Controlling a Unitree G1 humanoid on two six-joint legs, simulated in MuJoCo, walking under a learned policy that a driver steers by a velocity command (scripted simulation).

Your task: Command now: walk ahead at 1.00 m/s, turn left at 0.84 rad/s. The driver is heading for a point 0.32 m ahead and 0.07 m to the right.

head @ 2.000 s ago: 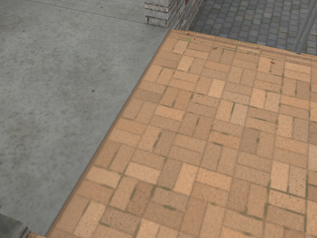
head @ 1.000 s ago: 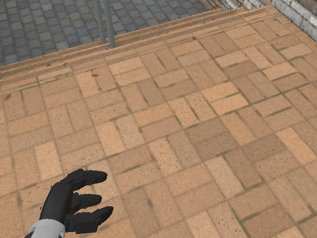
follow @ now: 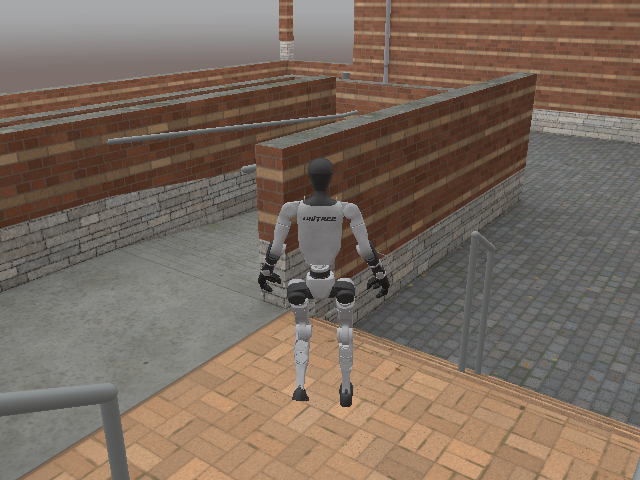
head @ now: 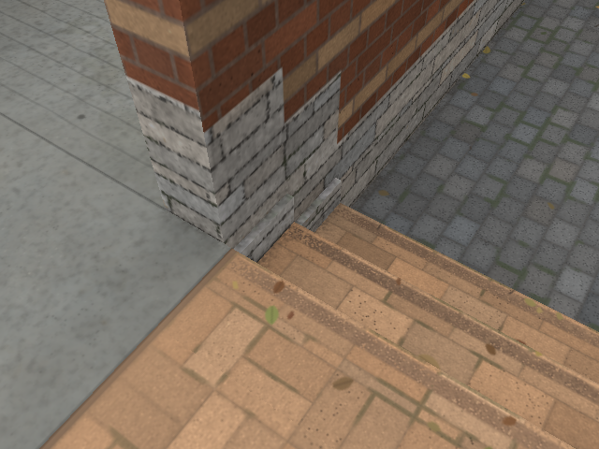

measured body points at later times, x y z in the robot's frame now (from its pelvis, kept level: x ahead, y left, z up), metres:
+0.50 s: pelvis +0.33 +0.02 +0.01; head +0.39 +0.04 +0.46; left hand +0.38 +0.29 -0.13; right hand +0.46 -0.20 -0.12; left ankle +0.39 +0.08 -0.73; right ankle +0.36 -0.14 -0.66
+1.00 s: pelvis +0.41 +0.00 +0.02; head +0.41 +0.00 +0.47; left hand +0.44 +0.25 -0.12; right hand +0.51 -0.23 -0.13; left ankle +0.39 +0.09 -0.73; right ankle +0.46 -0.09 -0.73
